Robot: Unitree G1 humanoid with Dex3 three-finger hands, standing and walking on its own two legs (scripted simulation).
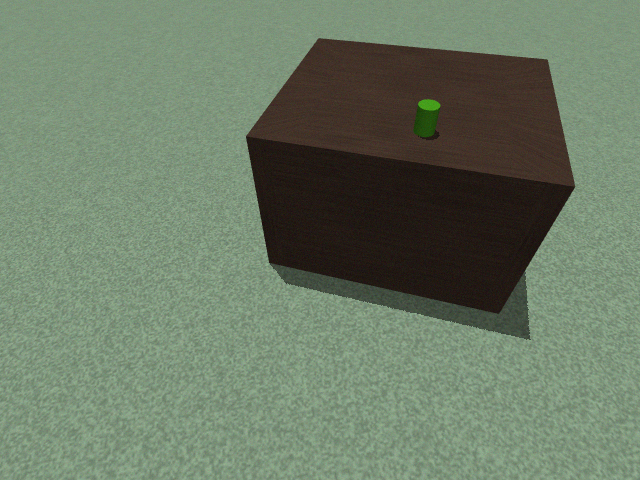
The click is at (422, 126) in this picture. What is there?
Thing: squat round
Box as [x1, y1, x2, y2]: [413, 99, 440, 136]
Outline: 434,100 425,99 421,100 418,103 413,130 416,134 420,136 429,136 434,132 440,105 438,102
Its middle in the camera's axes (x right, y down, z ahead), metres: +0.31 -0.36 +1.13
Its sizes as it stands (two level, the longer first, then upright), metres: 0.062 0.062 0.085
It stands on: a support 0.60 m high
